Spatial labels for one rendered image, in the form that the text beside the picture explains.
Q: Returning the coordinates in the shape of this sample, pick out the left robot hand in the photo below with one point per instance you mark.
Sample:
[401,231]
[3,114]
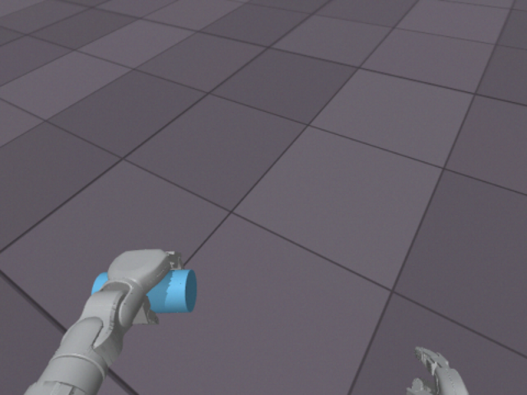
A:
[146,267]

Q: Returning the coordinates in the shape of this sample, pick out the left robot arm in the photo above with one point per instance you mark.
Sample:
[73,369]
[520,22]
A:
[79,366]

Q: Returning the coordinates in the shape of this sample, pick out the right robot hand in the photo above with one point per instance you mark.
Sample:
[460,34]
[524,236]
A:
[447,380]

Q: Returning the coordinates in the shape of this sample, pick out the can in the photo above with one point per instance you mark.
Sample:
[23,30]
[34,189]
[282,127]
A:
[175,293]

